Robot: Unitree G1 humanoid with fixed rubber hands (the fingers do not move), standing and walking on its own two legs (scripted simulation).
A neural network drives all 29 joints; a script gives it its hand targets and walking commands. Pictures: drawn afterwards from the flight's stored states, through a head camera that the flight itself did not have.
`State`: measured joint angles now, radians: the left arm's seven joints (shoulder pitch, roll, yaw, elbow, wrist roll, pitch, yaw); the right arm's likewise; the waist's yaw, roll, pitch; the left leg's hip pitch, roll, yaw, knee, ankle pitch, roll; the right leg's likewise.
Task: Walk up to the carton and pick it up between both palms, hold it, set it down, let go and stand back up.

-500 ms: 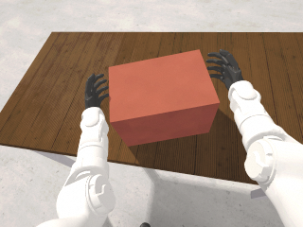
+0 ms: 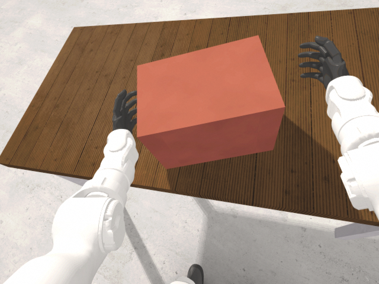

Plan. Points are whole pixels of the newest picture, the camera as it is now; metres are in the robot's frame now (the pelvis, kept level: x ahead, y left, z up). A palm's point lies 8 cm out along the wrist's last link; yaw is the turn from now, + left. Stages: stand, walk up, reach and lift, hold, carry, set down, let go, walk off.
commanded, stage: set down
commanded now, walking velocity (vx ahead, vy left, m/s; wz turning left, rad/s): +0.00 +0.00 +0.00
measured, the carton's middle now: (207, 109) +0.50 +0.11 -0.02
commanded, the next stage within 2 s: none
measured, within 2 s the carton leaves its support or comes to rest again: neither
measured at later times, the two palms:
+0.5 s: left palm (104, 105) +0.42 +0.29 +0.09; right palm (325, 63) +0.53 -0.11 +0.10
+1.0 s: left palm (86, 120) +0.37 +0.29 +0.11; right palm (359, 63) +0.49 -0.14 +0.14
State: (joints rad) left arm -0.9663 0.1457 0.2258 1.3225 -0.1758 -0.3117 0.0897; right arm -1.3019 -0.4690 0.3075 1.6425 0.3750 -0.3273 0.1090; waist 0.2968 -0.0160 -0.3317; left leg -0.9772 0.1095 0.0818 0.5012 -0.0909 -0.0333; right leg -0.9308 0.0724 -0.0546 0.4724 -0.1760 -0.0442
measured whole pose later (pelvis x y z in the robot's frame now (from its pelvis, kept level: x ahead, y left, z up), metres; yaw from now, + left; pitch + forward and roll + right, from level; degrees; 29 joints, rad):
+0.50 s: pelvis -0.05 +0.05 -0.01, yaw -1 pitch +38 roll -3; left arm -1.14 0.14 0.12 1.04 -0.23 0.00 0.20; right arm -1.38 -0.63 0.29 1.44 0.48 -0.11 0.23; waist 0.31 0.01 -0.32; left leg -1.08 0.09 0.04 0.55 -0.13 -0.02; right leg -1.00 0.06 -0.07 0.48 -0.13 -0.04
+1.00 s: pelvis -0.04 +0.03 +0.01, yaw +2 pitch +23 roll -1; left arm -0.93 0.13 0.15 0.81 -0.15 0.25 0.25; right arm -1.26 -0.63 0.17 1.48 0.46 0.03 0.30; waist 0.24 -0.01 -0.22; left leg -0.76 0.07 0.02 0.51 -0.15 -0.04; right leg -0.70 0.05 -0.09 0.48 -0.19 -0.06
